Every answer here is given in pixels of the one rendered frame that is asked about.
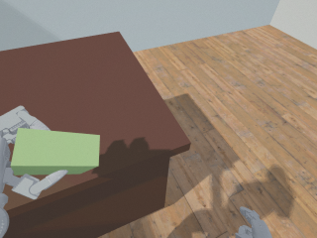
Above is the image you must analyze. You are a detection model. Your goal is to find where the robot right hand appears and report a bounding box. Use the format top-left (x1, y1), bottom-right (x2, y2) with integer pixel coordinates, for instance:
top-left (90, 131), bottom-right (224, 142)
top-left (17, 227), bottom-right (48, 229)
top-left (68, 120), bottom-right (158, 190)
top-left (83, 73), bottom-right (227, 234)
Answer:
top-left (235, 206), bottom-right (272, 238)

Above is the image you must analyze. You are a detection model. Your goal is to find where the left robot forearm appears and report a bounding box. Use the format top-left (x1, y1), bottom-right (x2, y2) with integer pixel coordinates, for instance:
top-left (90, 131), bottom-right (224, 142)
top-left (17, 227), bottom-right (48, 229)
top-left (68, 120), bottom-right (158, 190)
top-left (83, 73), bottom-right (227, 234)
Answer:
top-left (0, 192), bottom-right (10, 238)

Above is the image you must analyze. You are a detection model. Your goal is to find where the table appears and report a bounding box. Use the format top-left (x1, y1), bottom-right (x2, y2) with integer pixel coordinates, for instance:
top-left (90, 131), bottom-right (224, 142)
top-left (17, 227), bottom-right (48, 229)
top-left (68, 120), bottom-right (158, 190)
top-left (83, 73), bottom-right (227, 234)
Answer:
top-left (0, 31), bottom-right (191, 238)

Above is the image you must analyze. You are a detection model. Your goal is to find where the robot left hand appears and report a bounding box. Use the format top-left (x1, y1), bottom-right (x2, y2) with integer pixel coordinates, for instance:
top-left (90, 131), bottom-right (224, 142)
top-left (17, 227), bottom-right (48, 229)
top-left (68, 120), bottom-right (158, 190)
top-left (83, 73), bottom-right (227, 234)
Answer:
top-left (0, 105), bottom-right (68, 200)

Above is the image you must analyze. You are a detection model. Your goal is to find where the sponge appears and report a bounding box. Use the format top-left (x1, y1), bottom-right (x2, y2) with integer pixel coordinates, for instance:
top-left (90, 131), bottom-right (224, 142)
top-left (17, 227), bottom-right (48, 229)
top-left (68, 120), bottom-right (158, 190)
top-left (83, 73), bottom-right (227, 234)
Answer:
top-left (11, 128), bottom-right (100, 176)

